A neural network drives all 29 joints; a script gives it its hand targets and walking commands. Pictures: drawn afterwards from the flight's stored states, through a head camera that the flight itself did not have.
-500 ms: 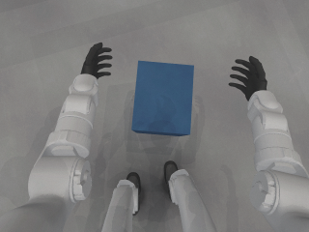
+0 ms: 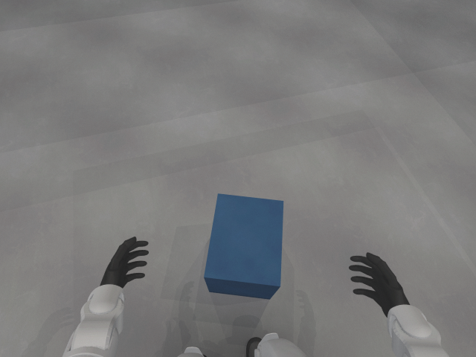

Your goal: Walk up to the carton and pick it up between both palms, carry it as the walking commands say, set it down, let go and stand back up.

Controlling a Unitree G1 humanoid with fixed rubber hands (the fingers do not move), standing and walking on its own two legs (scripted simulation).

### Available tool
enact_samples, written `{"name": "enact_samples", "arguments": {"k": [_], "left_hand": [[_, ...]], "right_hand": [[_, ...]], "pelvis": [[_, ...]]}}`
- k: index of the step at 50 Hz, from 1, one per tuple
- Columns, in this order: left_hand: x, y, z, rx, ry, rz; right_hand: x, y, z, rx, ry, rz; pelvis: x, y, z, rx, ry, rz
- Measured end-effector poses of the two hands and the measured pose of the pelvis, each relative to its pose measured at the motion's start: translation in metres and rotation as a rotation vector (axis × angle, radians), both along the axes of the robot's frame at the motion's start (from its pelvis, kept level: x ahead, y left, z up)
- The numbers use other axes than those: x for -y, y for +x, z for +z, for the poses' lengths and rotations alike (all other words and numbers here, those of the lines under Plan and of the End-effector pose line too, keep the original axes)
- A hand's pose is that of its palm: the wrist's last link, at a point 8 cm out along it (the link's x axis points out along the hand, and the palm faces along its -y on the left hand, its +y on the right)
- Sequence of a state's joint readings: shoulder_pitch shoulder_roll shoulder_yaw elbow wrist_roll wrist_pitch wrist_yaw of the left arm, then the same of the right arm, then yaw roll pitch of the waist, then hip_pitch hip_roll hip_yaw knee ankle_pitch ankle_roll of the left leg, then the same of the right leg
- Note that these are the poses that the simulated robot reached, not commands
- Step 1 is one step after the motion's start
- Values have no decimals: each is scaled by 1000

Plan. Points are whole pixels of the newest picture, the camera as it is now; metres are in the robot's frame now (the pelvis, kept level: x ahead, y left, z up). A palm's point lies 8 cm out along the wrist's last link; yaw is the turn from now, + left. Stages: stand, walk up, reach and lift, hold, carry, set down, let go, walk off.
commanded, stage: let go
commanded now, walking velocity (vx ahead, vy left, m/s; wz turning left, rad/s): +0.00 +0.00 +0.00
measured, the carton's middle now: (244, 248) +0.48 -0.06 -0.61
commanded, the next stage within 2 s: stand in 0.74 s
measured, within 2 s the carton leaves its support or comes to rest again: neither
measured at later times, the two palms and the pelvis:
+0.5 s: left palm (44, 317) +0.22 +0.29 -0.04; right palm (349, 299) +0.21 -0.18 -0.04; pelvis +0.06 +0.06 +0.03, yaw -2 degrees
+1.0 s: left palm out of the picture +0.17 +0.31 -0.05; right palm (407, 335) +0.16 -0.26 -0.06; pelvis +0.05 +0.02 +0.02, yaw -2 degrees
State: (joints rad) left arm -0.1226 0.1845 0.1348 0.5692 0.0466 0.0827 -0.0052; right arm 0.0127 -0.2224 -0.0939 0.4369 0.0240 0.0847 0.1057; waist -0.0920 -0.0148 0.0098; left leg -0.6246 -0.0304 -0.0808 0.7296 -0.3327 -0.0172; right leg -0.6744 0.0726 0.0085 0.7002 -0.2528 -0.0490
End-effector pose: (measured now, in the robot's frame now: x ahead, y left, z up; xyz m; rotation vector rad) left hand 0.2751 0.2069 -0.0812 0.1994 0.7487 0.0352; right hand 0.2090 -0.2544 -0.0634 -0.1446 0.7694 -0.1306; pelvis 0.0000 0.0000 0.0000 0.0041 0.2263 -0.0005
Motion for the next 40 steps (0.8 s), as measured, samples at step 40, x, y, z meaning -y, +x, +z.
{"name": "enact_samples", "arguments": {"k": [40], "left_hand": [[-65, -65, 30, -89, 88, -22]], "right_hand": [[-50, -11, 10, -79, -49, -19]], "pelvis": [[-46, 51, 25, 232, -22, -55]]}}
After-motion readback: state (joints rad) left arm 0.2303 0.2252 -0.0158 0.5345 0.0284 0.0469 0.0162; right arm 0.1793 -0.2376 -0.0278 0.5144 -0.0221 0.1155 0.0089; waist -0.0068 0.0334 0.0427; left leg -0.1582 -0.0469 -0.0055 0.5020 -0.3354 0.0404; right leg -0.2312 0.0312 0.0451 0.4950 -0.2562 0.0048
